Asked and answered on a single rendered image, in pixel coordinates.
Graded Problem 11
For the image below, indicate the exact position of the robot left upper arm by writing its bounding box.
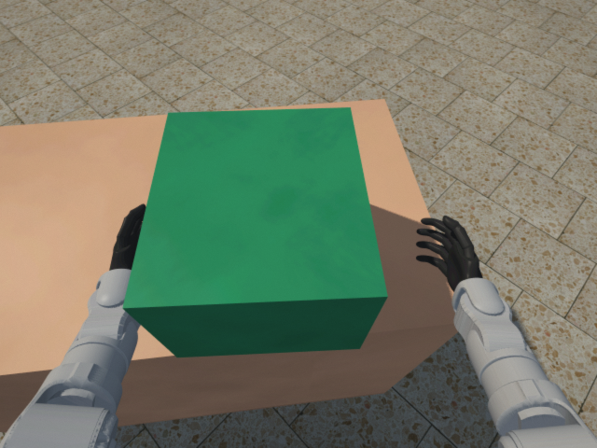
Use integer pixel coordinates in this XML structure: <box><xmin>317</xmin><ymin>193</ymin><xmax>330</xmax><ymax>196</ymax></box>
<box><xmin>7</xmin><ymin>403</ymin><xmax>118</xmax><ymax>448</ymax></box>

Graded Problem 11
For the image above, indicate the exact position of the robot right upper arm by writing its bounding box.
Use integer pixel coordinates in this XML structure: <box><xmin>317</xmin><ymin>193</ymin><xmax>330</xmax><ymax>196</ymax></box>
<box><xmin>498</xmin><ymin>424</ymin><xmax>597</xmax><ymax>448</ymax></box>

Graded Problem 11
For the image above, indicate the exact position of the pedestal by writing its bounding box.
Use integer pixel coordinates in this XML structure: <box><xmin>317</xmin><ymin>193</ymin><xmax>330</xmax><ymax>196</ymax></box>
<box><xmin>0</xmin><ymin>99</ymin><xmax>458</xmax><ymax>433</ymax></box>

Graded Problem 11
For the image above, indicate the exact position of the left robot forearm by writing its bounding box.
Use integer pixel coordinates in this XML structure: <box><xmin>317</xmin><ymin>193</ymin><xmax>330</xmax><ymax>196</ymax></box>
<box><xmin>0</xmin><ymin>269</ymin><xmax>141</xmax><ymax>448</ymax></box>

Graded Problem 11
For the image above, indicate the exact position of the right robot hand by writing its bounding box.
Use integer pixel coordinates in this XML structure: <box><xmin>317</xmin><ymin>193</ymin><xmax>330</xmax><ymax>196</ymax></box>
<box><xmin>416</xmin><ymin>216</ymin><xmax>483</xmax><ymax>292</ymax></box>

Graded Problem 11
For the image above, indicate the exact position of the right robot forearm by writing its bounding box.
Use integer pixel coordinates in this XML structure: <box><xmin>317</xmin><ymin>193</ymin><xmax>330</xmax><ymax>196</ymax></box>
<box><xmin>451</xmin><ymin>278</ymin><xmax>597</xmax><ymax>443</ymax></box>

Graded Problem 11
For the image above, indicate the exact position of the left robot hand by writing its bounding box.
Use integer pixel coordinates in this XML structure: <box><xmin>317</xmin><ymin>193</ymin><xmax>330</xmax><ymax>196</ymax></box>
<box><xmin>109</xmin><ymin>204</ymin><xmax>146</xmax><ymax>271</ymax></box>

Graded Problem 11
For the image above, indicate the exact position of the carton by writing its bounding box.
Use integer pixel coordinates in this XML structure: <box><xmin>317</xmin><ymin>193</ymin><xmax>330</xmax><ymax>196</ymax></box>
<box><xmin>122</xmin><ymin>107</ymin><xmax>388</xmax><ymax>357</ymax></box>

